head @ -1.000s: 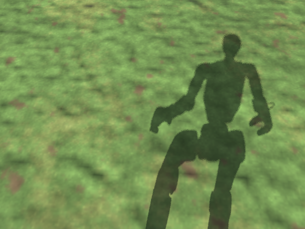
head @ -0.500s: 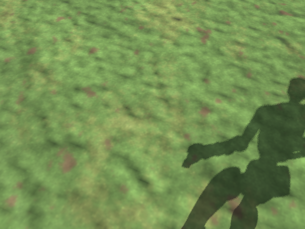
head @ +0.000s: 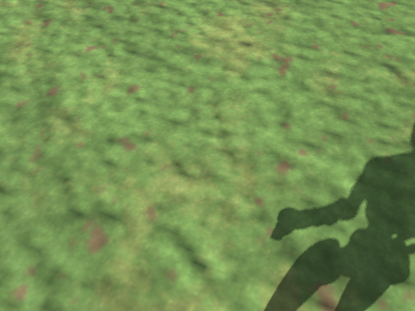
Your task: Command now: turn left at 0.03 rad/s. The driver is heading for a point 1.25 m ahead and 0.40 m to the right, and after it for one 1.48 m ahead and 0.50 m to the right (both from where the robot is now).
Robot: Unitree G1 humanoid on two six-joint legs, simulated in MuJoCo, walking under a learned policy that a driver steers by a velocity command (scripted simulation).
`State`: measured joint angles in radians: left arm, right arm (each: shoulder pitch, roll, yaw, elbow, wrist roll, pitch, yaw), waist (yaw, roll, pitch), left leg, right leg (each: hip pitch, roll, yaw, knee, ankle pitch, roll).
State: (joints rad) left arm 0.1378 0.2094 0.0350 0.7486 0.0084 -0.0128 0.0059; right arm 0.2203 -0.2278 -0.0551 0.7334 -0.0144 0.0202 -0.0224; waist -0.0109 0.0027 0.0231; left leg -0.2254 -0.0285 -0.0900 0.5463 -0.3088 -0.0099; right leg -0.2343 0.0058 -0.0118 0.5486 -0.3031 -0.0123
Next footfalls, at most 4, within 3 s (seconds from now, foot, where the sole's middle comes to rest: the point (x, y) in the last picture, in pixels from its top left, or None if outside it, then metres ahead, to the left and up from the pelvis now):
1.20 left None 0.11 0.15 -0.77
1.70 right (223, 301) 0.54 -0.02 -0.77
2.14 left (218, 182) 1.02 -0.02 -0.77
2.60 right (316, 150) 1.19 -0.44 -0.77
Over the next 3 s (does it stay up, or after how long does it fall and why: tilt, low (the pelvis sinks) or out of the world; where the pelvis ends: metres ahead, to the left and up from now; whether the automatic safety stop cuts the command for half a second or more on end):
stays up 1.35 -0.56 -0.02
